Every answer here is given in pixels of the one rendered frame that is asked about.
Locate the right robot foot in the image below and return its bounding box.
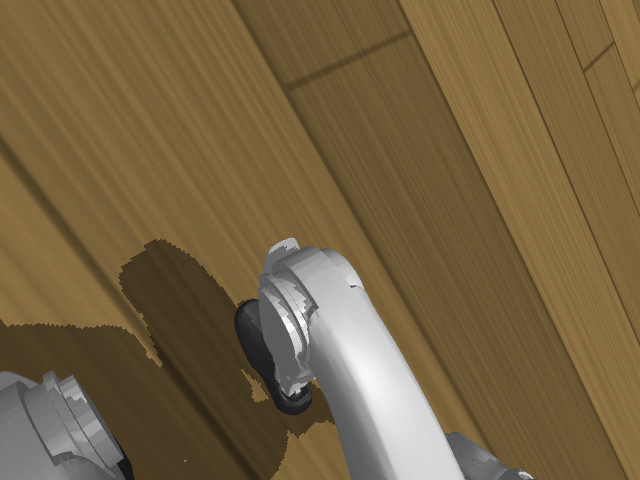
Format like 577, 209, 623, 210
234, 299, 312, 415

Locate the left robot foot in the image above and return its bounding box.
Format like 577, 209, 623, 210
112, 434, 135, 480

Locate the right robot hand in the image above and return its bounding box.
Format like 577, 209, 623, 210
444, 432, 509, 480

